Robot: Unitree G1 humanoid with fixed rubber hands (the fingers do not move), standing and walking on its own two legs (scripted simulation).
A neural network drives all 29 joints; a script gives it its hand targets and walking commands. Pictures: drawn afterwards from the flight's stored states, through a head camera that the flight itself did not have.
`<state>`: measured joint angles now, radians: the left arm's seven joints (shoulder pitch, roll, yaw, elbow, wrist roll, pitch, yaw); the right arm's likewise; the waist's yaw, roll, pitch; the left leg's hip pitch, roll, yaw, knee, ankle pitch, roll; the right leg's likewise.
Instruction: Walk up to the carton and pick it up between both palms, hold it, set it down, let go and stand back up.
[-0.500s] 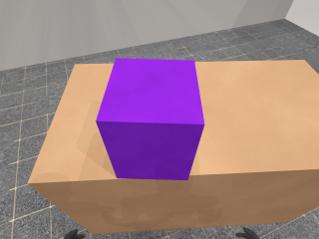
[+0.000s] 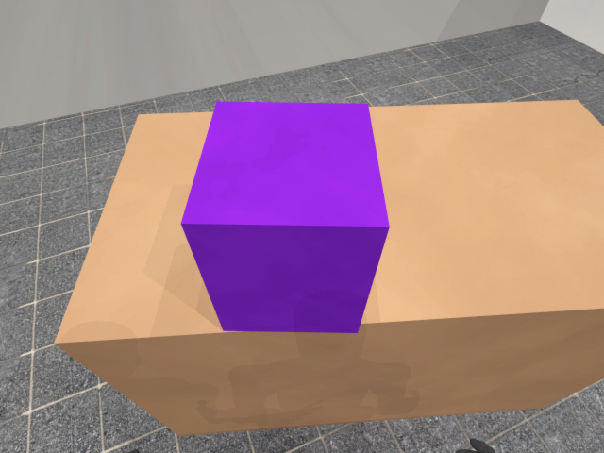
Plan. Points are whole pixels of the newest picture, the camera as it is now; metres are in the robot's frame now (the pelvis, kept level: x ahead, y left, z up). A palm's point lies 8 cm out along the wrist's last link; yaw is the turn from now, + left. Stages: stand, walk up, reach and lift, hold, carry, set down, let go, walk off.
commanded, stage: walk up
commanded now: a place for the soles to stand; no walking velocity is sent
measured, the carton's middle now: (291, 224) +0.40 +0.02 +0.08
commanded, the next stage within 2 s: reach and lift in 0.14 s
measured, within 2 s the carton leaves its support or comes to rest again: neither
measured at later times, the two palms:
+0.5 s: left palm (152, 419) +0.18 +0.21 -0.07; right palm (500, 444) +0.15 -0.25 -0.07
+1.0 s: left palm (127, 412) +0.17 +0.22 -0.02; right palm (479, 410) +0.18 -0.21 -0.02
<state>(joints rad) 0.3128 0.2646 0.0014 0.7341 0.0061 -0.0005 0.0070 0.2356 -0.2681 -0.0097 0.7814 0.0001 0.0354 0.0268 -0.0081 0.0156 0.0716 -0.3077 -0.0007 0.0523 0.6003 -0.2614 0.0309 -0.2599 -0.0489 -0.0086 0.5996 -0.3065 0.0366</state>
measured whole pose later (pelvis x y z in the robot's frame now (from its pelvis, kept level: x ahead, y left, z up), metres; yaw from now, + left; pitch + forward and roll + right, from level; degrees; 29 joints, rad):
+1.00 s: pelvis +0.03 -0.02 +0.02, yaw -2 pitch -5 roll +0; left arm 0.34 0.28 0.02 0.22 -0.12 0.12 -0.01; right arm 0.38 -0.08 0.02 0.28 0.04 -0.06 -0.06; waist 0.06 -0.02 0.08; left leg -0.06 0.03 0.07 0.33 -0.17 -0.01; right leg -0.03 -0.01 0.00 0.34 -0.21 0.00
